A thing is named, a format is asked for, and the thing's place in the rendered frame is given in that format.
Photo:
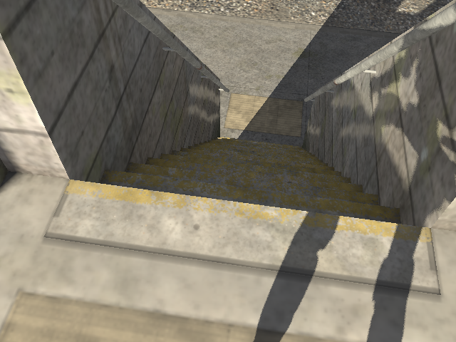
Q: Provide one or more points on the stairs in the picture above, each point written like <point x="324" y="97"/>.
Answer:
<point x="253" y="172"/>

